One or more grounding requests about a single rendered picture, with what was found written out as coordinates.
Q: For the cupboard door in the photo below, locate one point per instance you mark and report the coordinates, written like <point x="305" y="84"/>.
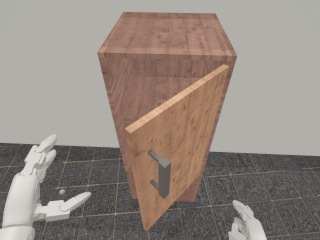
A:
<point x="178" y="130"/>

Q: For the robot left forearm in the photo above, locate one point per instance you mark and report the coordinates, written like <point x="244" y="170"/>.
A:
<point x="17" y="232"/>

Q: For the left robot hand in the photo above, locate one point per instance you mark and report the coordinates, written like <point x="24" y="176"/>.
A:
<point x="21" y="207"/>

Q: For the handle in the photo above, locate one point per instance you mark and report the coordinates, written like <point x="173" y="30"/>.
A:
<point x="164" y="172"/>

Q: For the right robot hand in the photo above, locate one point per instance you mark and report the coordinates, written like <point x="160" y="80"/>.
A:
<point x="251" y="229"/>

